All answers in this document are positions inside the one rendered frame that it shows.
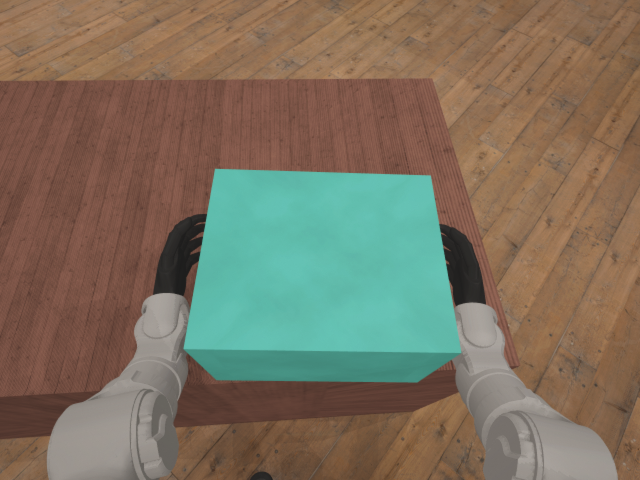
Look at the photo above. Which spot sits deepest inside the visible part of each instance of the robot left upper arm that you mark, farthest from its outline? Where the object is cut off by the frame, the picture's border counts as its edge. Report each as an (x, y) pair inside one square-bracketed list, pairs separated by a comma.
[(128, 436)]

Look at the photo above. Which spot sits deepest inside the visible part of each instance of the carton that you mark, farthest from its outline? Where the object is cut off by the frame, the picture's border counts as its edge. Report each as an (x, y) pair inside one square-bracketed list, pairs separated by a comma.
[(321, 276)]

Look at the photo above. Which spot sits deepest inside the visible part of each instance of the robot right hand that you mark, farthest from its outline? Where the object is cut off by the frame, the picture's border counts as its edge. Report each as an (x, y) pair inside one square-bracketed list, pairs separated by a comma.
[(463, 272)]

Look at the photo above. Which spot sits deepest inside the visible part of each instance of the robot left forearm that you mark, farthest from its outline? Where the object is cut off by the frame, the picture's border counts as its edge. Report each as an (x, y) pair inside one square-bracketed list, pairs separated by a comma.
[(160, 362)]

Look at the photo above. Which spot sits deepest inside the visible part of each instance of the pedestal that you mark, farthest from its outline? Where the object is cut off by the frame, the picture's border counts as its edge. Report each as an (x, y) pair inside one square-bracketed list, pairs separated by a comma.
[(95, 174)]

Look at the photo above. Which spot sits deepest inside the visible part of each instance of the robot left hand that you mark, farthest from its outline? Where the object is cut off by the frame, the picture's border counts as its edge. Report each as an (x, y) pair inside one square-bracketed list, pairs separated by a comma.
[(175, 261)]

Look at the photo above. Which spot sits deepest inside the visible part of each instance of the robot right forearm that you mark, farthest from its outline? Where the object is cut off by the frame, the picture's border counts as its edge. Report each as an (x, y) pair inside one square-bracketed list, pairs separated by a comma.
[(487, 385)]

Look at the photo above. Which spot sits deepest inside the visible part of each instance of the robot right upper arm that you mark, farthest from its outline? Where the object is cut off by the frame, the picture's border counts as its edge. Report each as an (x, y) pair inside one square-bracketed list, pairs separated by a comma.
[(526, 446)]

